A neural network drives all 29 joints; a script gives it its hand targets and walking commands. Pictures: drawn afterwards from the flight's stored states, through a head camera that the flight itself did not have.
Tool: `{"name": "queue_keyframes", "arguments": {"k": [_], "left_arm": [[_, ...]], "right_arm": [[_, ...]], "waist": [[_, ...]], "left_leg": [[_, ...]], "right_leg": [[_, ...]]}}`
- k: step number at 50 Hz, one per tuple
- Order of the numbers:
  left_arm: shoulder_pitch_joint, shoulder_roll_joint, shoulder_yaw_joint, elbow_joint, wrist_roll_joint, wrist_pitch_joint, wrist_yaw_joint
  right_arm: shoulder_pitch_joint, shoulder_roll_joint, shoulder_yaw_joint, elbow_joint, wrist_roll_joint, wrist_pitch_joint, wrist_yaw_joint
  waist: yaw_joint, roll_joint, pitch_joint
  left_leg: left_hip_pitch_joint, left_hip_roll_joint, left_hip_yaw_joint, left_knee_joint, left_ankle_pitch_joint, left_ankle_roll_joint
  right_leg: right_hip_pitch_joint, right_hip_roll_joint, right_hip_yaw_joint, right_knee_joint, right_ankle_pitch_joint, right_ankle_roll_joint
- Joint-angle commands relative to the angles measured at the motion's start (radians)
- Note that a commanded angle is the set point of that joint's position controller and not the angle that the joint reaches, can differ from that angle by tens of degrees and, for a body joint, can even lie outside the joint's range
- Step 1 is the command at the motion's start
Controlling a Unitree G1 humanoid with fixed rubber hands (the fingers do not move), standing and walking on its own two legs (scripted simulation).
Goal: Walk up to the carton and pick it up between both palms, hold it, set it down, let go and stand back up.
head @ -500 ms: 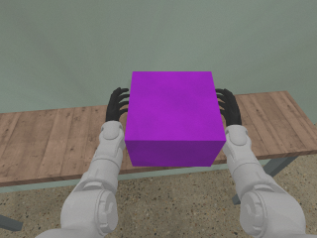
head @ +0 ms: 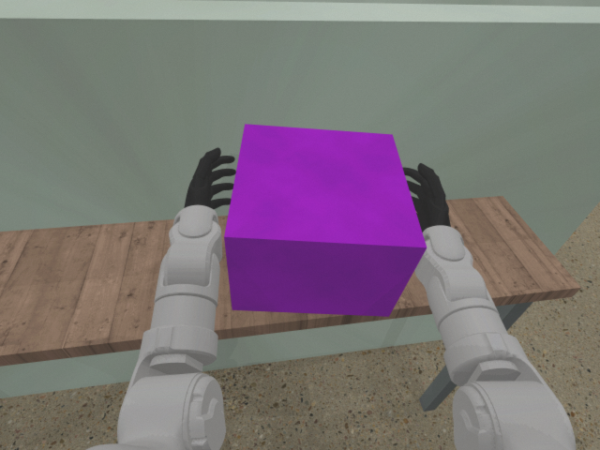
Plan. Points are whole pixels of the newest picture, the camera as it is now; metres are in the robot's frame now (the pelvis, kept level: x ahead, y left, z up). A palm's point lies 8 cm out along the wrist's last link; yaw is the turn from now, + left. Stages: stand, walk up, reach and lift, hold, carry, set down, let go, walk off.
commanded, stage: reach and lift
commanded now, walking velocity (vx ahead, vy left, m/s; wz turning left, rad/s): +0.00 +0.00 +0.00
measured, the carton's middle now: (315, 218) +0.40 +0.00 +0.12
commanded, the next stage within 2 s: hold in 1.18 s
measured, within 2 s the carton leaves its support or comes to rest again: neither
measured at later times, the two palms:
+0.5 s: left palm (200, 207) +0.37 +0.15 +0.16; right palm (439, 229) +0.36 -0.16 +0.15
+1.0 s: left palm (195, 206) +0.37 +0.15 +0.17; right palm (438, 224) +0.36 -0.16 +0.16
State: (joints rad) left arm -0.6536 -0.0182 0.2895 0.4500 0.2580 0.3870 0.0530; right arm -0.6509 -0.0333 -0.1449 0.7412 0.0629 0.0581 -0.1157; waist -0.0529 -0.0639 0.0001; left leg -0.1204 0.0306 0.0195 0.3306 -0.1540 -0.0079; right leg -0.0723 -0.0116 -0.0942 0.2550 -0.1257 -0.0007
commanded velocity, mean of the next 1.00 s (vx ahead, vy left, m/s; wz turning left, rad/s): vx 0.00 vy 0.00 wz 0.00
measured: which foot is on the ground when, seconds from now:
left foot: down 0.00-1.00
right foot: down 0.00-1.00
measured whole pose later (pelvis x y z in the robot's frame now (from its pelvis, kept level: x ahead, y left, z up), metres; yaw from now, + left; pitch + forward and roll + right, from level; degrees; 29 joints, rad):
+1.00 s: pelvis +0.00 +0.00 +0.00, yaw +0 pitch -7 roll -1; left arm -0.56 -0.02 0.27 0.15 0.27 0.61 0.00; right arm -0.58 -0.04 -0.06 0.48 0.16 0.24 -0.16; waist -0.09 -0.05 0.05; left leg -0.05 0.02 0.01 0.34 -0.17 0.00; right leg 0.00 -0.02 -0.09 0.27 -0.14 0.01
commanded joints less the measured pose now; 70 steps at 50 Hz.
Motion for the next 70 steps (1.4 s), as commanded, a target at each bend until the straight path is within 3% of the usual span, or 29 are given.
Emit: {"name": "queue_keyframes", "arguments": {"k": [1, 4, 10, 16, 21, 27, 34, 44, 58, 65, 68, 70], "left_arm": [[-0.475, -0.569, -0.416, -0.163, -0.067, 0.014, -0.193], [-0.502, -0.557, -0.437, -0.211, -0.069, 0.041, -0.201], [-0.546, -0.597, -0.54, -0.272, -0.117, 0.072, -0.168], [-0.583, -0.603, -0.549, -0.272, -0.144, 0.098, -0.148], [-0.57, -0.587, -0.508, -0.254, -0.132, 0.119, -0.156], [-0.534, -0.546, -0.455, -0.274, -0.101, 0.139, -0.19], [-0.519, -0.528, -0.478, -0.359, -0.103, 0.148, -0.209], [-0.533, -0.546, -0.547, -0.416, -0.131, 0.162, -0.193], [-0.566, -0.534, -0.492, -0.364, -0.112, 0.195, -0.196], [-0.527, -0.524, -0.521, -0.487, -0.13, 0.228, -0.192], [-0.522, -0.499, -0.506, -0.51, -0.118, 0.261, -0.207], [-0.536, -0.492, -0.501, -0.475, -0.101, 0.281, -0.218]], "right_arm": [[-0.717, 0.5, 0.38, -0.353, 0.045, -0.048, 0.08], [-0.712, 0.495, 0.392, -0.373, 0.053, -0.034, 0.076], [-0.744, 0.518, 0.401, -0.455, 0.063, -0.006, 0.09], [-0.786, 0.53, 0.4, -0.472, 0.062, 0.036, 0.098], [-0.786, 0.533, 0.401, -0.45, 0.069, 0.059, 0.095], [-0.752, 0.536, 0.434, -0.446, 0.097, 0.079, 0.069], [-0.708, 0.532, 0.478, -0.5, 0.132, 0.091, 0.047], [-0.705, 0.515, 0.489, -0.559, 0.145, 0.11, 0.047], [-0.77, 0.514, 0.461, -0.513, 0.142, 0.125, 0.053], [-0.763, 0.534, 0.563, -0.6, 0.22, 0.152, 0.023], [-0.731, 0.521, 0.555, -0.6, 0.227, 0.187, 0.009], [-0.715, 0.51, 0.509, -0.536, 0.197, 0.212, 0.018]], "waist": [[-0.009, 0.06, -0.413], [-0.017, 0.072, -0.374], [-0.034, 0.103, -0.392], [-0.02, 0.097, -0.414], [-0.012, 0.079, -0.42], [-0.019, 0.049, -0.407], [-0.038, 0.064, -0.398], [-0.055, 0.094, -0.398], [-0.035, 0.075, -0.39], [-0.015, 0.071, -0.454], [-0.022, 0.069, -0.384], [-0.033, 0.083, -0.272]], "left_leg": [[0.164, -0.075, 0.012, -0.008, 0.26, -0.027], [0.156, -0.071, 0.011, -0.026, 0.208, -0.028], [0.219, -0.049, -0.003, -0.02, 0.169, -0.032], [0.196, -0.043, -0.01, -0.037, 0.077, -0.015], [0.192, -0.051, -0.003, -0.036, 0.093, -0.005], [0.168, -0.076, 0.01, -0.028, 0.16, -0.002], [0.188, -0.083, 0.004, -0.007, 0.254, -0.022], [0.232, -0.069, -0.011, 0.001, 0.264, -0.043], [0.208, -0.068, 0.003, -0.019, 0.193, -0.019], [0.235, -0.079, 0.003, 0.028, 0.359, -0.02], [0.208, -0.08, 0.012, 0.002, 0.295, -0.017], [0.168, -0.077, 0.012, -0.043, 0.165, -0.023]], "right_leg": [[0.208, 0.051, 0.015, 0.007, 0.278, 0.038], [0.17, 0.052, 0.003, 0.006, 0.206, 0.034], [0.053, 0.059, -0.01, -0.01, 0.073, 0.013], [0.019, 0.054, -0.003, -0.009, 0.008, 0.012], [0.054, 0.053, 0.008, -0.007, 0.043, 0.02], [0.167, 0.051, 0.021, 0.008, 0.189, 0.043], [0.213, 0.056, 0.015, 0.023, 0.298, 0.05], [0.146, 0.064, 0.0, 0.014, 0.24, 0.037], [0.144, 0.061, 0.006, 0.004, 0.172, 0.036], [0.218, 0.069, 0.025, 0.021, 0.288, 0.039], [0.205, 0.063, 0.026, 0.006, 0.218, 0.039], [0.151, 0.067, 0.011, -0.016, 0.086, 0.039]]}}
